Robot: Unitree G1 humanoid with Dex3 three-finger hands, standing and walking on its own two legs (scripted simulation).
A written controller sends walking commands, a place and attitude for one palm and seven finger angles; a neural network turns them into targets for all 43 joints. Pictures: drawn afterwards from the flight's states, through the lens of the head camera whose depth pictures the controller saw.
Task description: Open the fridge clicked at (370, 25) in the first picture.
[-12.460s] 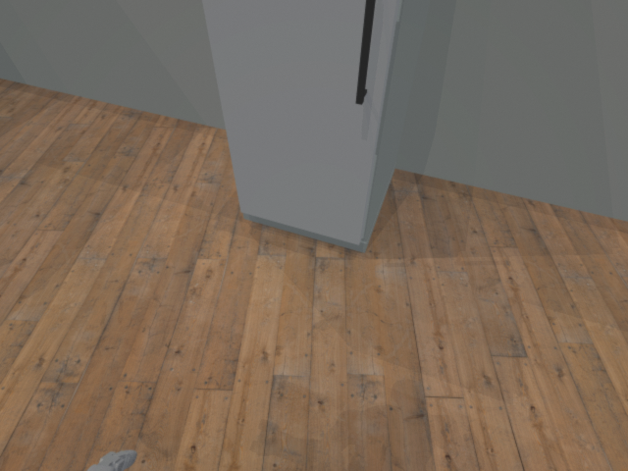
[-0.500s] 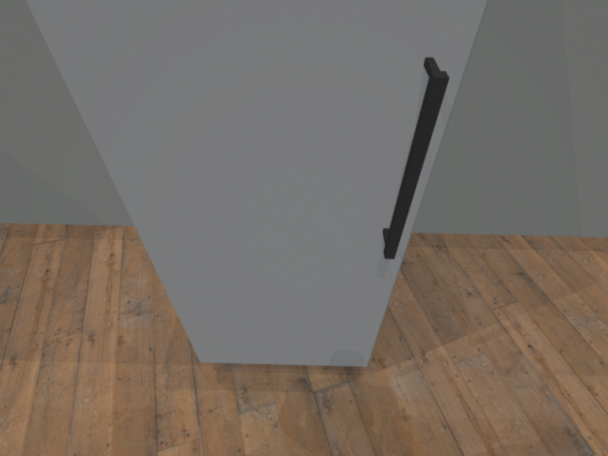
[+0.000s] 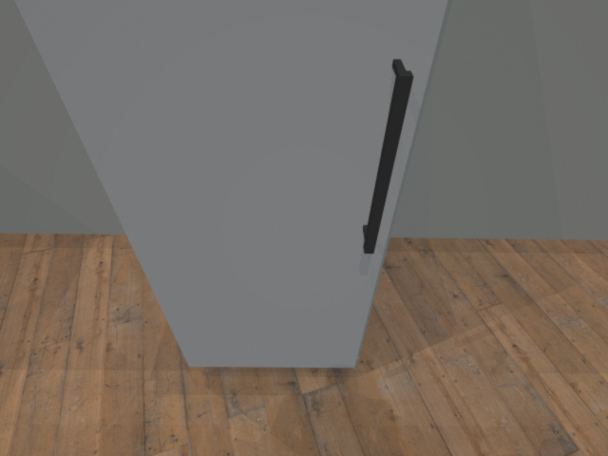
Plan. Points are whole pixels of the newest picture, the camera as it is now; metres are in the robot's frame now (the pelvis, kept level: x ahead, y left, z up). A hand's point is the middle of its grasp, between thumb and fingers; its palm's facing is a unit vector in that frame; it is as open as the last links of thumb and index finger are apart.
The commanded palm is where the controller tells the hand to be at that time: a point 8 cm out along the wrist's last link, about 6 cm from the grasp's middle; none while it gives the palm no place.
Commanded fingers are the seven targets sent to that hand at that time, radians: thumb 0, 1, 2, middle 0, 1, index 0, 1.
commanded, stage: look again from close up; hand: right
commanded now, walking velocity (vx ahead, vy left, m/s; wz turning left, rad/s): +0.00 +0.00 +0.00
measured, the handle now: (381, 171) +0.51 -0.09 +0.13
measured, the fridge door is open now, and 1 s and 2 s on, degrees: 0 0 0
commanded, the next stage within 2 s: none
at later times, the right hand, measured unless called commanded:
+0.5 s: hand out of the picture -0.04 -0.27 -0.16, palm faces +0.00 +0.95 -0.30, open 7.4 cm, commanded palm none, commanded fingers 0.00 -0.90 -0.90 0.20 0.30 0.20 0.30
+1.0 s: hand out of the picture +0.02 -0.25 -0.16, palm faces +0.00 +0.96 -0.28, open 7.4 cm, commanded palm none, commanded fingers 0.00 -0.90 -0.90 0.20 0.30 0.20 0.30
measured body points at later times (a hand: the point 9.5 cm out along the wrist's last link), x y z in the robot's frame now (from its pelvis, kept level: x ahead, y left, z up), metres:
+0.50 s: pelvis -0.05 -0.04 +0.00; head -0.06 -0.04 +0.45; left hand -0.03 +0.24 -0.14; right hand -0.04 -0.32 -0.14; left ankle +0.01 +0.11 -0.73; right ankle -0.02 -0.11 -0.73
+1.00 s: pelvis -0.02 -0.03 +0.01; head -0.01 -0.03 +0.46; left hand +0.05 +0.25 -0.13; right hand +0.02 -0.30 -0.14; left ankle +0.01 +0.11 -0.73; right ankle -0.02 -0.11 -0.73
